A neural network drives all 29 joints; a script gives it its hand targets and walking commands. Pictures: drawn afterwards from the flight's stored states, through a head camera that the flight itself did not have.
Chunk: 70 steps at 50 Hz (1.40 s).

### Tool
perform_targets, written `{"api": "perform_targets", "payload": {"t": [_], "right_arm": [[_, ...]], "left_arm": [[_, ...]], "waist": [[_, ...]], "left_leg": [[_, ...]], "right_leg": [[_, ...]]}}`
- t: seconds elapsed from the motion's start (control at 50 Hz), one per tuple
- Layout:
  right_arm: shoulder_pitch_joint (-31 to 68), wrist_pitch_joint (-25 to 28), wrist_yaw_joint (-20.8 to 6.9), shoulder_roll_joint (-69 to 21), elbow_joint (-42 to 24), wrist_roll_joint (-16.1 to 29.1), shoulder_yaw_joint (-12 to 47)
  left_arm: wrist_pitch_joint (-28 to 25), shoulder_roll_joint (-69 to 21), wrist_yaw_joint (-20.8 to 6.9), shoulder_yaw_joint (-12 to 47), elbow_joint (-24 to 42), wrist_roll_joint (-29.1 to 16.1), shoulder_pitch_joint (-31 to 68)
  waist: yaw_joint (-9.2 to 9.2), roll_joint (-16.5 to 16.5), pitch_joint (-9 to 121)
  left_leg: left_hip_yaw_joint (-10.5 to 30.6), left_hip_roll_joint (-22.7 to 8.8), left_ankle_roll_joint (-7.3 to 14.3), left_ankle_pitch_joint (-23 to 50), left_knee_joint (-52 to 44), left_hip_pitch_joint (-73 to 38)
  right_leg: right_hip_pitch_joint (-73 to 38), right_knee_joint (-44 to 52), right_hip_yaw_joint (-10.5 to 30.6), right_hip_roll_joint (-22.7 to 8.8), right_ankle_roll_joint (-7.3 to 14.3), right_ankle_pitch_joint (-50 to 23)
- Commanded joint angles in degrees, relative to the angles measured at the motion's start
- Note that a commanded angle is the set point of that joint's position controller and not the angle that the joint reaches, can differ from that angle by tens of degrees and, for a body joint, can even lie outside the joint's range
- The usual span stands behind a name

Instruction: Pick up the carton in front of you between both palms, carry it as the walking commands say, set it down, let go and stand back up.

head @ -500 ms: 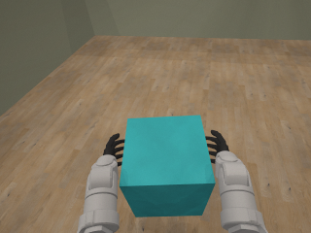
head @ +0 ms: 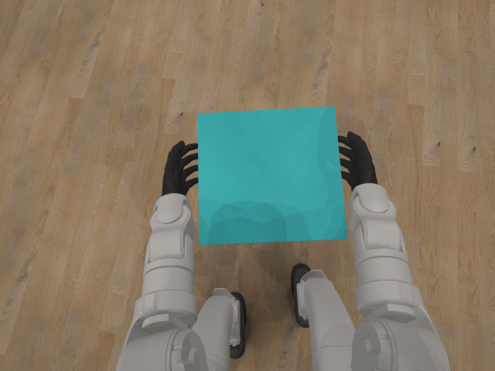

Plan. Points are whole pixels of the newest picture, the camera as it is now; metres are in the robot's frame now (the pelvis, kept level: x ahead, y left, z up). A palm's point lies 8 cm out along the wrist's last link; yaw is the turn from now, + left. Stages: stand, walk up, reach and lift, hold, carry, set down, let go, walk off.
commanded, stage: set down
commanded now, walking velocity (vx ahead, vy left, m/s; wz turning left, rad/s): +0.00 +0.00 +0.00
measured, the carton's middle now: (266, 188) +0.39 -0.02 -0.16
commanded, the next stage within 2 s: none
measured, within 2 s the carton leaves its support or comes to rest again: rests again in 1.78 s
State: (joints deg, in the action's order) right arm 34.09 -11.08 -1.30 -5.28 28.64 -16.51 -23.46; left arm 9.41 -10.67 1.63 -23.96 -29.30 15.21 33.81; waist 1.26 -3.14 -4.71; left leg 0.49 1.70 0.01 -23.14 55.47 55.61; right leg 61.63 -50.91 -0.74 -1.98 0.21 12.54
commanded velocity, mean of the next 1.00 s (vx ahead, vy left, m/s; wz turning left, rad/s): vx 0.00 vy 0.00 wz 0.00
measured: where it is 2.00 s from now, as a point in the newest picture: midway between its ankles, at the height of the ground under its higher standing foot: (270, 321)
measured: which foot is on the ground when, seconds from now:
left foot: down 0.00-1.00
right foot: down 0.00-1.00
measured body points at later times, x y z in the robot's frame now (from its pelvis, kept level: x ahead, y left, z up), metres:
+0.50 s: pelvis -0.02 +0.00 -0.14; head +0.23 -0.04 +0.23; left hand +0.45 +0.12 -0.22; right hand +0.44 -0.19 -0.23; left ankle +0.02 +0.12 -0.67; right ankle +0.10 -0.12 -0.67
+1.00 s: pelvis -0.05 -0.01 -0.25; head +0.28 -0.04 +0.05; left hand +0.48 +0.11 -0.38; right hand +0.47 -0.19 -0.39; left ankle +0.02 +0.12 -0.67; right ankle +0.10 -0.12 -0.67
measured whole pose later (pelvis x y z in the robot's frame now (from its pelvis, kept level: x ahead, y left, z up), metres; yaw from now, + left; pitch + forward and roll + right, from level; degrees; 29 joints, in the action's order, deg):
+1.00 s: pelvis -0.05 -0.01 -0.25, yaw +4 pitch +48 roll +4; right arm 66.7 -17.7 2.1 6.2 39.8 -11.8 -24.0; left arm 15.2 0.5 5.7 -25.7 -40.6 8.4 66.7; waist 2.3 -3.2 0.9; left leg 0.0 4.2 -2.2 -36.2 110.0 121.6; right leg 129.8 -104.0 1.9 -1.8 0.7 21.9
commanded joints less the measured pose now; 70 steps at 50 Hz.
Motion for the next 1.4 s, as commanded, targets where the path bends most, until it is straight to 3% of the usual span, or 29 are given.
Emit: {"api": "perform_targets", "payload": {"t": [0.0,0.04,0.14,0.22,0.34,0.5,0.64,0.84,1.14,1.24,1.38], "right_arm": [[30.1,3.4,-10.8,-46.3,-1.8,7.7,35.1],[30.9,2.3,-11.3,-46.0,-1.7,8.1,35.4],[32.7,-2.0,-13.6,-46.4,3.8,6.1,30.9],[36.1,-4.5,-14.6,-46.8,7.8,5.0,27.2],[41.3,-5.1,-13.8,-47.1,10.0,5.1,25.5],[48.2,-5.0,-11.0,-46.4,9.2,7.6,27.4],[53.7,-5.8,-9.6,-45.0,8.1,9.5,28.5],[60.9,-5.9,-9.5,-41.6,9.9,11.2,27.7],[71.4,-3.1,-10.8,-31.8,13.7,15.4,26.5],[70.2,-2.2,-11.6,-33.2,19.0,18.4,25.1],[70.9,-2.1,-12.5,-35.3,18.6,22.1,27.5]], "left_arm": [[-3.7,-46.8,-9.2,36.7,2.5,-8.9,30.7],[-2.5,-47.5,-8.7,37.7,3.1,-9.7,31.7],[2.4,-49.5,-10.0,34.7,-0.4,-8.9,35.6],[4.9,-49.4,-11.1,30.6,-4.0,-7.8,39.6],[5.0,-47.6,-11.1,26.7,-6.8,-7.1,44.6],[4.2,-45.3,-11.0,27.1,-7.3,-9.4,52.0],[5.0,-43.3,-11.4,28.2,-6.9,-11.8,58.0],[5.2,-39.8,-10.9,26.9,-9.2,-12.7,64.8],[2.6,-34.1,-8.4,29.4,-11.8,-17.2,76.0],[1.1,-31.5,-7.2,30.6,-10.5,-18.3,80.1],[0.6,-33.7,-6.7,34.8,-6.5,-21.5,81.7]], "waist": [[1.15,3.9,64.9],[1.58,3.3,66.7],[2.51,1.4,59.0],[2.34,1.2,56.4],[1.43,3.7,60.0],[1.4,6.2,67.8],[2.36,5.8,72.0],[2.32,5.3,71.5],[4.76,3.3,67.0],[3.44,1.2,64.8],[3.64,0.9,72.0]], "left_leg": [[2.1,7.2,-2.0,24.9,-0.2,1.4],[2.3,7.3,-2.4,23.5,2.3,1.5],[1.8,7.9,-2.9,9.7,5.2,10.3],[0.7,8.4,-2.7,4.6,8.7,18.1],[-0.5,9.2,-2.1,4.1,15.5,27.8],[-2.5,10.2,-2.0,1.8,24.8,39.2],[-3.9,10.5,-2.0,-0.1,31.5,47.0],[-4.8,10.3,-2.0,-1.8,39.0,54.8],[-4.5,8.8,-2.0,-1.2,49.6,53.9],[-4.7,8.4,-2.0,1.2,52.6,52.8],[-4.3,8.3,-2.1,7.9,55.8,49.1]], "right_leg": [[-41.7,-10.4,3.3,8.5,0.0,-32.8],[-33.9,-12.3,2.2,9.2,0.0,-27.0],[-17.0,-15.4,0.8,9.7,0.8,-10.5],[-9.6,-18.9,0.5,9.5,0.9,-5.6],[-5.0,-24.8,0.8,9.3,0.3,-6.5],[-3.3,-32.1,1.1,9.4,-1.1,-7.0],[-1.6,-37.8,0.8,9.2,-1.6,-6.8],[5.0,-45.7,0.1,8.7,-1.7,-6.3],[16.0,-57.7,-1.8,6.0,-0.9,-6.5],[18.8,-61.7,-1.5,5.6,-0.5,-8.9],[16.9,-65.5,-2.1,5.7,-0.7,-15.2]]}}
